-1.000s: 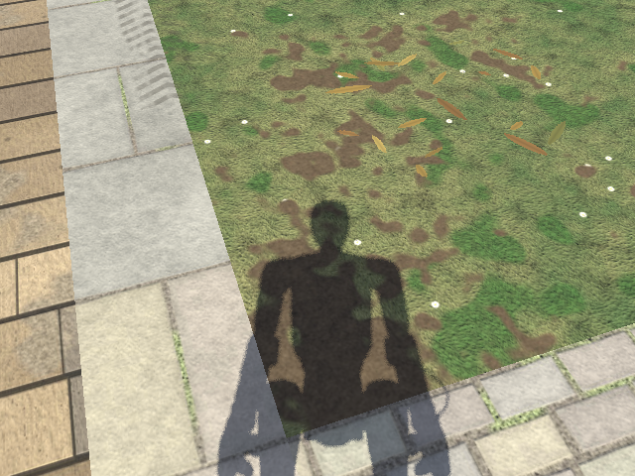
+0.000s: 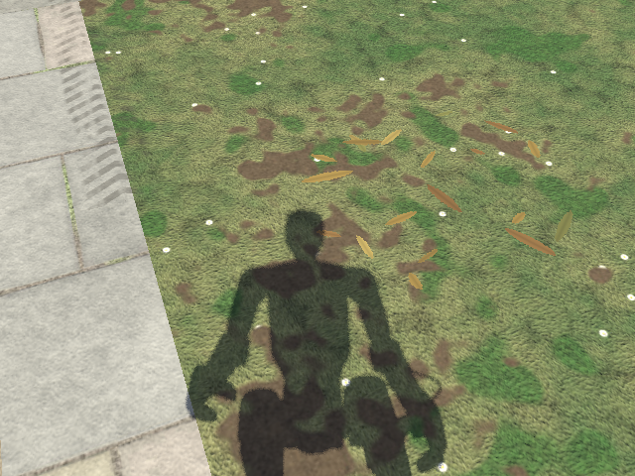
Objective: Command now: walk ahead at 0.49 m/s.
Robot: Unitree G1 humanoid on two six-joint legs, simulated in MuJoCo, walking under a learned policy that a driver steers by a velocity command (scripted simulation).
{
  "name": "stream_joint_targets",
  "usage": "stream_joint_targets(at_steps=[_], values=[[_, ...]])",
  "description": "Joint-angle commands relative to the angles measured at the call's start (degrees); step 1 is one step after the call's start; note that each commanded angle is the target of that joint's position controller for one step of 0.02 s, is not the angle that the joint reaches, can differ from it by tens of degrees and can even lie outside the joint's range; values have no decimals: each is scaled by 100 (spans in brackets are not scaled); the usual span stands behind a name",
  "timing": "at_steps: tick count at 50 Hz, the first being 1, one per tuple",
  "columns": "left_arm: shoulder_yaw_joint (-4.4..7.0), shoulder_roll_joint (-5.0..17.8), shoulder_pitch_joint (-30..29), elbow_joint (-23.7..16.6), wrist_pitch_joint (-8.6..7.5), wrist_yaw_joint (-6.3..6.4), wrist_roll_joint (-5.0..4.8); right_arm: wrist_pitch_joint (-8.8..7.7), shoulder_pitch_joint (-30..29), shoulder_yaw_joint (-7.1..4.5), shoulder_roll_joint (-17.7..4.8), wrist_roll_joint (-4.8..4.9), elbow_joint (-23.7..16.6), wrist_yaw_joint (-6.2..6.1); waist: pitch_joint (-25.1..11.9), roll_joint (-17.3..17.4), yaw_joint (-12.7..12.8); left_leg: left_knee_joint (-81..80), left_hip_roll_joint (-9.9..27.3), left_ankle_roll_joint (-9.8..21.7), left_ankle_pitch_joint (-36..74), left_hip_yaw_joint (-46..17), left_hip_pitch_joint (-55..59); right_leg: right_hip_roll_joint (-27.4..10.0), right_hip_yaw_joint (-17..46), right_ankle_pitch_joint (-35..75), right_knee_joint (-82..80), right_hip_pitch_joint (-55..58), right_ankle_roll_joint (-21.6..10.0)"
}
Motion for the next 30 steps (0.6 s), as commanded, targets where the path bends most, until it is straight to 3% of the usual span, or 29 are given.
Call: stream_joint_targets(at_steps=[1,5,10,12,13,14,15,16,17,18,19,20,22,24,26,30], values=[[79,263,199,-242,25,42,71,-99,-215,-117,-750,5,-308,-116,311,454,266,-1188,1609,976,382,-1221,-560,-244,9,880,-777,-181,163],[42,168,-717,-485,-43,-29,24,-23,243,-143,-907,92,-215,-206,307,452,-61,-1104,1528,730,482,-957,-33,0,-194,1732,-2421,-59,208],[19,235,-1487,-788,-109,-199,-50,97,707,-168,-935,161,-31,-224,500,502,-288,-688,1823,663,310,-1131,715,203,-221,1289,-3356,55,152],[70,388,-1316,-811,-182,-250,-53,161,652,-208,-1021,169,-43,-248,427,586,-103,-369,1945,582,422,-1347,876,311,-202,851,-3664,477,49],[123,497,-1010,-748,-217,-252,-50,192,545,-228,-1081,169,-74,-255,287,658,103,-60,1925,521,821,-1382,848,426,-286,665,-3788,970,-9],[244,700,-307,-547,-243,-225,-39,213,428,-201,-1024,143,-126,-254,-99,627,472,696,1663,396,1581,-1235,702,579,-403,556,-3935,1929,-122],[395,1112,834,-284,-270,-173,19,198,317,-102,-769,63,-263,-237,-949,357,931,2225,1276,190,1392,-930,-101,13,124,686,-3732,3619,-428],[563,1745,1633,-136,-217,-148,120,95,898,91,-51,81,-371,-211,-1897,-1035,876,4530,335,-280,-588,-286,-2425,-1481,2333,57,-3998,6004,-1189],[440,1299,1735,-125,-203,-161,153,-20,968,51,-281,196,-306,-198,-2264,-1322,902,5585,279,-258,-2466,-1126,-3112,-1806,3724,-421,-4697,6066,-1370],[312,888,1218,-222,-218,-156,125,-49,530,-117,-840,344,-413,-207,-1428,-838,798,5974,590,-167,-2085,-1286,-3497,-1649,2895,-441,-4768,5328,-1070],[229,669,670,-332,-216,-163,86,-24,207,-146,-862,334,-503,-240,-933,-485,616,5876,887,-152,-1546,-1129,-3401,-1447,2051,-86,-4901,4505,-879],[174,481,279,-348,-213,-187,65,31,38,-178,-784,264,-525,-273,-528,-245,460,5566,1065,-181,-1136,-1066,-3192,-1176,1423,186,-5160,3808,-761],[144,313,29,-268,-235,-201,123,206,208,-222,-538,235,-506,-263,-190,-430,174,5202,1269,-200,-668,-1030,-2644,-811,541,573,-5528,3045,-605],[191,407,113,-153,-263,-171,154,328,198,-232,-366,240,-572,-245,-30,-319,87,5152,1281,-225,-398,-978,-2694,-753,-2,1215,-5651,2849,-662],[234,514,232,-64,-261,-116,178,385,-56,-267,-373,209,-730,-247,90,-177,90,4883,1285,-267,-36,-1060,-3032,-787,-320,1578,-5710,2922,-721],[276,667,356,13,-193,-1,182,367,-705,-274,-331,168,-1026,-158,280,-98,208,3621,1225,-315,819,-951,-3266,-771,-845,1609,-5813,3176,-672]])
